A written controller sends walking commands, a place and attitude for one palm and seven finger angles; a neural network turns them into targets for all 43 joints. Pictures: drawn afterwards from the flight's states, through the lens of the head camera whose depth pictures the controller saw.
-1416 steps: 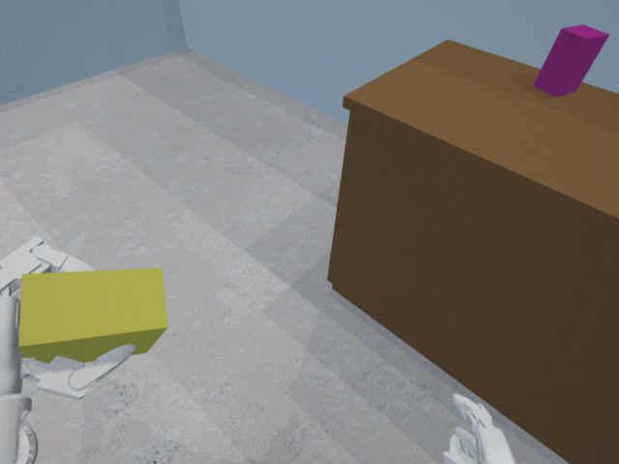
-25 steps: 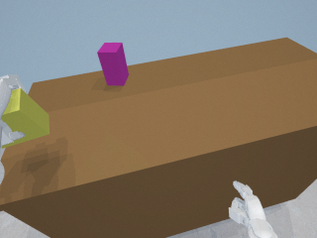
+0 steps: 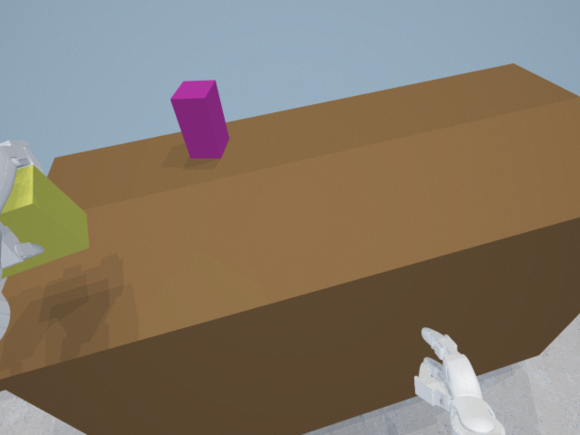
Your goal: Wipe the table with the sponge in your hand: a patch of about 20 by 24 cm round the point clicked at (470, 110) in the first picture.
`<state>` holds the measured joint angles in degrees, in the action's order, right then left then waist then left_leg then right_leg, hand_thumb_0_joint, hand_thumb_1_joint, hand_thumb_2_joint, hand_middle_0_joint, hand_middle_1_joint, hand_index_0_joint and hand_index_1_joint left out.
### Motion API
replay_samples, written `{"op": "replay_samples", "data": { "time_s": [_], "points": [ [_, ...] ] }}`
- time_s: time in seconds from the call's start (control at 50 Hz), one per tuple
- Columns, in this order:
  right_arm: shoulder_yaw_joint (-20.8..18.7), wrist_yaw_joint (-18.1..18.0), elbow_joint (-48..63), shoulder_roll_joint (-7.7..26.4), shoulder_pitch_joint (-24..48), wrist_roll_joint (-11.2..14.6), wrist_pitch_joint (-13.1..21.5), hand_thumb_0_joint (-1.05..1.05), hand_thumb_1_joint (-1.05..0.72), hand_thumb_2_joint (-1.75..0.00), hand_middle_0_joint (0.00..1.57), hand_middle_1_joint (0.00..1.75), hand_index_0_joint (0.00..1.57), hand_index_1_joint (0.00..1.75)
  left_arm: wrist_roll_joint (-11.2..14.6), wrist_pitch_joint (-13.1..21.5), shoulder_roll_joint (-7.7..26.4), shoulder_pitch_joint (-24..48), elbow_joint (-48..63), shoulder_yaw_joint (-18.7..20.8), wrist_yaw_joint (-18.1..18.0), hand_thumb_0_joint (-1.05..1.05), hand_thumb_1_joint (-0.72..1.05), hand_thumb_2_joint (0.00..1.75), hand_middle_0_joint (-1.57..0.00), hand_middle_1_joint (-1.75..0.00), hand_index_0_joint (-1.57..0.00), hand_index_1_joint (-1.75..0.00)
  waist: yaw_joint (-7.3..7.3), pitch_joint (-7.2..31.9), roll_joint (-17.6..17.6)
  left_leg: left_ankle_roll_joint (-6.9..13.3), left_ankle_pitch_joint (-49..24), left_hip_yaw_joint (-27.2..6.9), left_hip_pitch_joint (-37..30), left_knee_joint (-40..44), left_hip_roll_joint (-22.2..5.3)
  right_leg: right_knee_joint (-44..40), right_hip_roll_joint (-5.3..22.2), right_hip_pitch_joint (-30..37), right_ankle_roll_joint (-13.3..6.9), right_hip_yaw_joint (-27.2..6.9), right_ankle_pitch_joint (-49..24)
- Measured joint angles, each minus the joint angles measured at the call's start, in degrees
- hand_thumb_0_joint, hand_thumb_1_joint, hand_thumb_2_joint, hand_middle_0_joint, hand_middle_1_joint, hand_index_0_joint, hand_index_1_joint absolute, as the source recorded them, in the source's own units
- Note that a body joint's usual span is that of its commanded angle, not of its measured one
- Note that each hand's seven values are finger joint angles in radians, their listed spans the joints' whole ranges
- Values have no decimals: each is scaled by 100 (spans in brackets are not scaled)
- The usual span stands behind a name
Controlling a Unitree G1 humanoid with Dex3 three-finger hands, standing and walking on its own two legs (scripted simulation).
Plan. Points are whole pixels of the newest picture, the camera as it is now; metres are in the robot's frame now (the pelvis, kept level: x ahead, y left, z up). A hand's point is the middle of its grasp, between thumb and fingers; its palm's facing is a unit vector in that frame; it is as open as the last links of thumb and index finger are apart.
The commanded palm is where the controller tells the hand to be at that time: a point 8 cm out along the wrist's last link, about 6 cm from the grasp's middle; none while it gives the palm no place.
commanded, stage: lower the sponge onto the table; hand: left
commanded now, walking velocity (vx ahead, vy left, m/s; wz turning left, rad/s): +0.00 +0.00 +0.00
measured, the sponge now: (24, 231) +0.25 +0.38 +0.19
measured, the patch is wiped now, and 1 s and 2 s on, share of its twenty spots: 0.10 0.10 0.20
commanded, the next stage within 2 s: wipe forward along the first lane in 1.68 s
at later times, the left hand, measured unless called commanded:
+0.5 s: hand (23, 233) +0.24 +0.36 +0.20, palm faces +0.12 +0.02 -0.99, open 9.8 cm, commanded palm +0.20 +0.34 +0.24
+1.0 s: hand (46, 265) +0.23 +0.36 +0.15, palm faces -0.01 -0.02 -1.00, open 9.8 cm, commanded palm +0.21 +0.34 +0.22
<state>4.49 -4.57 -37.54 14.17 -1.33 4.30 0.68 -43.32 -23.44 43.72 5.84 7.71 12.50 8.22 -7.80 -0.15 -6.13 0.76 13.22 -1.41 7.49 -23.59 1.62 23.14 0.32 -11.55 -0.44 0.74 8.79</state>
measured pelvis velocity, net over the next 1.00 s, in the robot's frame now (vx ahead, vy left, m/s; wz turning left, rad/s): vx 0.00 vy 0.00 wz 0.01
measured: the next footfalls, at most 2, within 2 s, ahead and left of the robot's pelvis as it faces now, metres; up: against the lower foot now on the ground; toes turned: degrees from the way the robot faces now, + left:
none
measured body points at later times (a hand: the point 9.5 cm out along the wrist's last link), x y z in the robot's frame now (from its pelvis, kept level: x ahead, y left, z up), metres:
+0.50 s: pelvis +0.00 -0.01 +0.00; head -0.01 -0.06 +0.45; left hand +0.23 +0.36 +0.25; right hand +0.25 -0.21 -0.08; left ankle +0.00 +0.11 -0.74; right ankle +0.04 -0.12 -0.74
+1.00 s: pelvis +0.00 +0.00 +0.00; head +0.00 -0.05 +0.45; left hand +0.23 +0.36 +0.20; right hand +0.24 -0.21 -0.09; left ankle +0.00 +0.11 -0.74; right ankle +0.04 -0.12 -0.74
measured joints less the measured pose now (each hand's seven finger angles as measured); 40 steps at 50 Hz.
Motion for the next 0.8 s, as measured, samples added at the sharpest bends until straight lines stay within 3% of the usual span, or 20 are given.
{"op": "replay_samples", "data": {
  "time_s": [0.06, 0.12, 0.2, 0.26, 0.3, 0.34, 0.4, 0.48, 0.54, 0.62, 0.72, 0.76, 0.8],
  "points": [
    [-19, -5, 114, 137, -39, 51, -35, 1, -90, -90, 20, 30, 20, 30, 19, -242, -97, -286, -43, -112, 279, 0, -48, 105, -77, -137, -77, -138, 24, 3, -47, 10, -16, -39, 124, -41, 24, 46, 27, -108, 6, 39, 3],
    [-48, -102, 119, 256, -115, 50, 36, 1, -90, -90, 20, 30, 20, 30, -79, -190, -306, -448, -44, -540, 560, 0, -48, 106, -77, -137, -77, -138, -35, -46, -26, 17, -16, -104, 179, -97, 57, 133, 65, -151, 2, 102, 48],
    [-75, -265, 30, 253, -228, -68, 237, 1, -90, -90, 20, 30, 20, 30, -371, 423, -437, -412, 113, -1109, 686, 0, -49, 106, -77, -137, -78, -137, -154, -147, 80, 5, 2, -187, 79, -123, 76, 210, 86, -50, -40, 183, 126],
    [-77, -336, -43, 114, -255, -156, 389, 1, -90, -90, 20, 30, 20, 30, -473, 973, -292, -348, 271, -1133, 401, 0, -49, 106, -78, -136, -78, -137, -186, -170, 155, -33, 36, -173, -56, -104, 26, 191, 34, 73, -83, 170, 145],
    [-81, -308, -90, 23, -227, -134, 405, 1, -90, -90, 20, 30, 20, 30, -392, 1120, -205, -204, 228, -976, 158, 0, -49, 106, -78, -136, -78, -137, -179, -168, 163, -65, 41, -149, -134, -71, -22, 127, -16, 149, -107, 148, 120],
    [-93, -245, -134, -32, -164, -111, 365, 1, -90, -90, 20, 30, 20, 30, -254, 1032, -151, 4, 69, -755, -65, 0, -49, 106, -78, -136, -78, -137, -158, -150, 131, -91, 52, -108, -160, -68, -72, 78, -68, 177, -119, 109, 83],
    [-77, -124, -176, -30, -55, -65, 229, 1, -90, -90, 20, 30, 20, 30, -112, 583, -124, 224, -253, -390, -195, 0, -49, 106, -78, -136, -78, -137, -72, -78, 65, -110, 39, -59, -100, -55, -100, 62, -98, 99, -122, 63, 45],
    [-57, -41, -33, 109, -31, -8, 37, 1, -90, -90, 20, 30, 20, 30, -111, 11, -17, 54, -568, -151, 94, 0, -49, 106, -77, -137, -77, -137, 80, -2, -23, -99, 25, -52, 106, -107, -88, 131, -86, -113, -104, 56, 43],
    [-82, -71, 62, 268, -102, 41, 11, 1, -90, -90, 20, 30, 20, 30, -173, -107, -48, -194, -747, -306, 434, 0, -49, 106, -77, -137, -77, -138, 124, -23, -60, -83, 37, -92, 245, -191, -61, 213, -57, -233, -93, 95, 71],
    [-140, -223, 78, 380, -318, -13, 124, 1, -90, -90, 20, 30, 20, 30, -337, 378, -231, -398, -704, -652, 778, 0, -49, 106, -77, -137, -77, -138, 72, -122, 7, -63, 66, -180, 275, -280, -17, 316, -9, -235, -94, 181, 148],
    [-209, -400, -22, 213, -602, -115, 378, 1, -90, -90, 20, 30, 20, 30, -408, 1484, -198, -521, -123, -595, 397, 0, -49, 106, -77, -138, -77, -138, -61, -139, 125, -76, 158, -216, 66, -312, -50, 276, -43, 13, -119, 217, 209],
    [-223, -377, -91, 136, -581, -99, 388, 1, -90, -90, 20, 30, 20, 30, -305, 1595, -216, -373, -228, -554, 150, 0, -49, 106, -77, -137, -77, -138, -52, -138, 114, -87, 181, -210, 15, -319, -71, 228, -65, 84, -114, 211, 194],
    [-215, -313, -164, 78, -484, -65, 346, 1, -90, -90, 20, 30, 20, 30, -187, 1478, -260, -207, -453, -458, -46, 0, -49, 106, -77, -137, -77, -138, -29, -141, 96, -91, 176, -170, 4, -301, -83, 201, -78, 83, -109, 172, 166]
  ]
}}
